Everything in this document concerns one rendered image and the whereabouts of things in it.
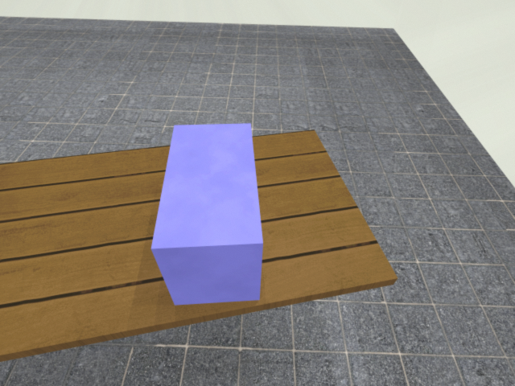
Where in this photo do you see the table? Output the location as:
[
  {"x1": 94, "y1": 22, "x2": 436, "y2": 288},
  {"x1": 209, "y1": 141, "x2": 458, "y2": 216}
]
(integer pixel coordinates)
[{"x1": 0, "y1": 129, "x2": 398, "y2": 362}]

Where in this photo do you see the carton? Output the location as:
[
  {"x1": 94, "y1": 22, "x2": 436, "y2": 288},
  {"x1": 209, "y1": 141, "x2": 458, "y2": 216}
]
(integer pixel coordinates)
[{"x1": 151, "y1": 123, "x2": 263, "y2": 306}]

